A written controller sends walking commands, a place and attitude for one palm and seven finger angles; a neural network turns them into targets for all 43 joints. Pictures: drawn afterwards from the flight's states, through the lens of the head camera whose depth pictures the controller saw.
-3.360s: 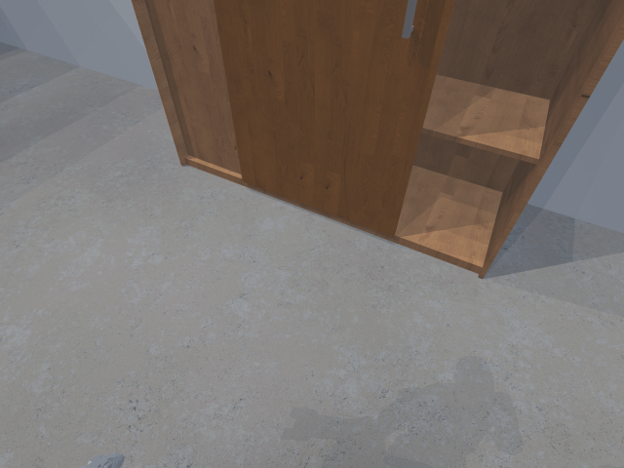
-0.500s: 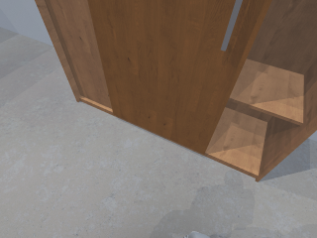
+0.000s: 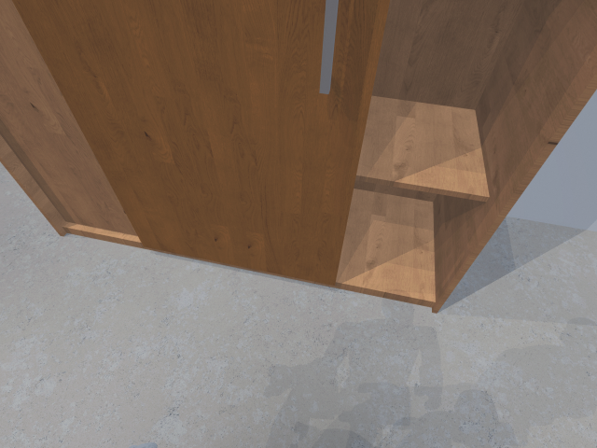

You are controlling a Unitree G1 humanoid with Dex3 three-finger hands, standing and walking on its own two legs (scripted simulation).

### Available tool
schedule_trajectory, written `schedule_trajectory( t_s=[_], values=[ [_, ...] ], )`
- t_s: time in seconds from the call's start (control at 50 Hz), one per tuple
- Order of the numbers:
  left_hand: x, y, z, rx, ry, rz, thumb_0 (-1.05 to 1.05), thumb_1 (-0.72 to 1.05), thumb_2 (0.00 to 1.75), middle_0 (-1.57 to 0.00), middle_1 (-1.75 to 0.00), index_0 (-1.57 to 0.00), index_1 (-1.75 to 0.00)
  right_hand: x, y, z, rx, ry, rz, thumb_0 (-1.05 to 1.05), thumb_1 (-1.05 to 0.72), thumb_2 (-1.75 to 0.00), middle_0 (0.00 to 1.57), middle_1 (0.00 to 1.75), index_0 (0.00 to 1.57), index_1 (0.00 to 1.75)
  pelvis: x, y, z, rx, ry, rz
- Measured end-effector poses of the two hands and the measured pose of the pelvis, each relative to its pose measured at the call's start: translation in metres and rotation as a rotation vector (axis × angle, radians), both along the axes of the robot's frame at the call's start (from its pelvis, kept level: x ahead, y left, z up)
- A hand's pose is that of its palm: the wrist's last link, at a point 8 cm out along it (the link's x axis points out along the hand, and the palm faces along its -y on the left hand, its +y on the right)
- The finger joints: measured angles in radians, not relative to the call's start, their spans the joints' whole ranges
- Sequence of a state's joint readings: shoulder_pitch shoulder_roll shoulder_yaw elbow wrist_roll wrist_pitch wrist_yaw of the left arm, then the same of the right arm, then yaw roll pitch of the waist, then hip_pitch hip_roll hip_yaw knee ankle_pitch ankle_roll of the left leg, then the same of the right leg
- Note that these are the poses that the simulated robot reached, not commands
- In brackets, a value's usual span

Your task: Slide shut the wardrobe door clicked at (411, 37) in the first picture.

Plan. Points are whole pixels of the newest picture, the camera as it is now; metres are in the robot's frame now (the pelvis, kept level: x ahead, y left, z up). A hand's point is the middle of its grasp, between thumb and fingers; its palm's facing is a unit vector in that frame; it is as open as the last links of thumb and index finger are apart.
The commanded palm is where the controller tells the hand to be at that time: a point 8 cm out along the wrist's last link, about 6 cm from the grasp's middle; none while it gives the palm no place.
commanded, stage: turn to face it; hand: left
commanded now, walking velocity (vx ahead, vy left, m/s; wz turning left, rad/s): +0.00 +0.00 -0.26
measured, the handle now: (332, 16) +0.75 +0.00 +0.22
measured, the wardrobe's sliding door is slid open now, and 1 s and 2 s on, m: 0.37 0.37 0.37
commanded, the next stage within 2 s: take the last steps up to it in 0.12 s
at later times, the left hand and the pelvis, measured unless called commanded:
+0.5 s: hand out of the picture +0.11 +0.16 -0.16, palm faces -0.12 -0.97 -0.21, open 7.4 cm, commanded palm none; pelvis +0.02 -0.01 +0.00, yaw -8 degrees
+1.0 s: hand out of the picture +0.14 +0.17 -0.18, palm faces -0.10 -0.99 -0.14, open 7.4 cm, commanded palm none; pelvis +0.17 +0.00 -0.01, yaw -10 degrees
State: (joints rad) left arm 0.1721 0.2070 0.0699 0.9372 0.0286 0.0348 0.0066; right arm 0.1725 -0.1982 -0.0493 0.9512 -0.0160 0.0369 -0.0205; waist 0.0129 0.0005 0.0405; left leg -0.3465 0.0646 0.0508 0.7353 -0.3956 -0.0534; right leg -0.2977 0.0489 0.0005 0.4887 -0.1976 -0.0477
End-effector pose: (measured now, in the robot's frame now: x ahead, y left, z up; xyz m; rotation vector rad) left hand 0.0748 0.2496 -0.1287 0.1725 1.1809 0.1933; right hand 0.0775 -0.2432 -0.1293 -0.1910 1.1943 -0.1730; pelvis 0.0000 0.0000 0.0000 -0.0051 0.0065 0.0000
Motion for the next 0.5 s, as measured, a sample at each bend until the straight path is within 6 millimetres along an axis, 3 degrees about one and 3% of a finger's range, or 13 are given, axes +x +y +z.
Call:
schedule_trajectory(
  t_s=[0.08,0.24,0.36,0.44,0.5],
  values=[
    [0.011,0.013,-0.013,-0.028,0.000,-0.021,0.00,0.90,0.89,-0.20,-0.30,-0.20,-0.30,-0.011,0.013,0.004,-0.031,-0.019,-0.026,0.00,-0.91,-0.90,0.20,0.30,0.20,0.30,0.002,0.016,-0.005,-0.006,-0.006,-0.030],
    [0.016,0.018,-0.008,-0.039,0.060,-0.087,0.00,0.91,0.89,-0.20,-0.30,-0.20,-0.30,-0.056,0.031,0.009,-0.018,0.070,-0.098,0.01,-0.91,-0.90,0.20,0.30,0.20,0.30,0.004,0.025,0.006,-0.010,-0.007,-0.092],
    [0.020,-0.002,-0.005,-0.035,0.110,-0.160,0.00,0.91,0.89,-0.20,-0.30,-0.20,-0.30,-0.093,0.030,-0.003,0.033,0.129,-0.181,0.01,-0.90,-0.90,0.20,0.30,0.20,0.30,0.006,0.016,0.005,-0.009,-0.009,-0.134],
    [0.032,-0.025,-0.007,-0.027,0.077,-0.195,0.00,0.91,0.89,-0.20,-0.30,-0.20,-0.30,-0.123,0.018,-0.020,0.070,0.193,-0.228,0.00,-0.90,-0.90,0.20,0.30,0.20,0.30,0.011,0.000,-0.004,0.005,-0.008,-0.146],
    [0.030,-0.038,-0.005,-0.027,0.047,-0.169,0.00,0.91,0.89,-0.20,-0.30,-0.20,-0.30,-0.131,0.008,-0.025,0.084,0.260,-0.227,0.01,-0.91,-0.90,0.20,0.30,0.20,0.30,0.017,-0.009,-0.005,-0.010,-0.019,-0.134]
  ],
)
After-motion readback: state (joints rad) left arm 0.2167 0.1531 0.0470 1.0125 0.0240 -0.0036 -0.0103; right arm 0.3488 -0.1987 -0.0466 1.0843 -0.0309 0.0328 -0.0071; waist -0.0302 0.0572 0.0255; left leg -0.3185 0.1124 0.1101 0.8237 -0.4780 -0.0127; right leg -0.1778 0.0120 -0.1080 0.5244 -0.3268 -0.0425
